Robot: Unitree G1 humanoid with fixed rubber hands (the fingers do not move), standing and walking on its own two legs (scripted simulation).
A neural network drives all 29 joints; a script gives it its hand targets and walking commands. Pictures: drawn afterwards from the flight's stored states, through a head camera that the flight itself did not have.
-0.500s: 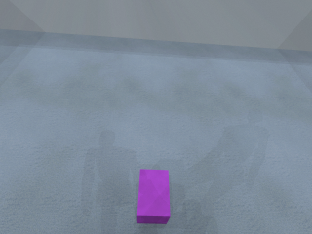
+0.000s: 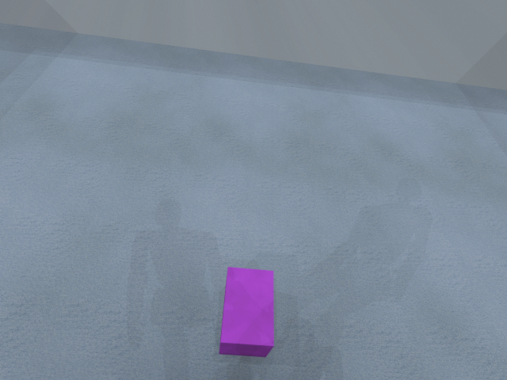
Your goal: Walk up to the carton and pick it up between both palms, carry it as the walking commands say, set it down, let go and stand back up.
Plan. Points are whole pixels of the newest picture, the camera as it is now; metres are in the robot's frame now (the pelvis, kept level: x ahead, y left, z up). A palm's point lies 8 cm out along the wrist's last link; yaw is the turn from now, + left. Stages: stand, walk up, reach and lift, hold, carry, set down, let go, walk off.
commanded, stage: walk up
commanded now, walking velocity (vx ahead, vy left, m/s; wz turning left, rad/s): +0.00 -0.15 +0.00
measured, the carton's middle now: (246, 311) +0.43 -0.04 -0.68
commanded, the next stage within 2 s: stand in 0.60 s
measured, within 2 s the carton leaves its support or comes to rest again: neither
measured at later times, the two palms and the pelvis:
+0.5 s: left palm out of the picture +0.03 +0.18 -0.13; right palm out of the picture +0.00 -0.26 -0.13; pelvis +0.03 -0.04 +0.01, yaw +1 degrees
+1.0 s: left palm out of the picture -0.01 +0.17 -0.14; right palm out of the picture +0.02 -0.25 -0.13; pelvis +0.03 -0.04 +0.01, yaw +1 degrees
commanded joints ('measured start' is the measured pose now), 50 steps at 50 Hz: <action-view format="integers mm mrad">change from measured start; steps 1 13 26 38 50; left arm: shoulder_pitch -6 79 76 105 -222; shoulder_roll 67 117 53 38 -23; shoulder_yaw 34 -4 -15 -19 -129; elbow -69 4 58 92 -240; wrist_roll -11 -15 -15 -19 -133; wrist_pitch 9 -60 -81 -74 -80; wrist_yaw -11 -2 5 9 19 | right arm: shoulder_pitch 90 159 162 141 -213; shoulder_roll -187 -97 -94 -88 -112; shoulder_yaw -37 -15 -4 -4 47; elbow -16 59 125 143 -198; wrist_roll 6 22 18 20 117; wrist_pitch -7 -16 -23 -25 -39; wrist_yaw -17 37 34 29 19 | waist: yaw -33 -4 -6 -7 27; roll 239 -59 49 58 12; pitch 13 -21 -45 15 -141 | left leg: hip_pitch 43 5 111 119 -307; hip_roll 382 32 79 93 -55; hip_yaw -305 -46 -37 -45 -82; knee -288 -179 -285 -298 -198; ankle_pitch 599 36 320 307 21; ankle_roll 200 -35 -57 -51 50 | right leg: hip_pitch -213 196 185 137 -49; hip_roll -87 -292 -192 -180 -18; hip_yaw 148 226 87 82 89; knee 393 -399 -331 -358 -237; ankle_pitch -47 516 635 554 155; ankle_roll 62 4 0 19 26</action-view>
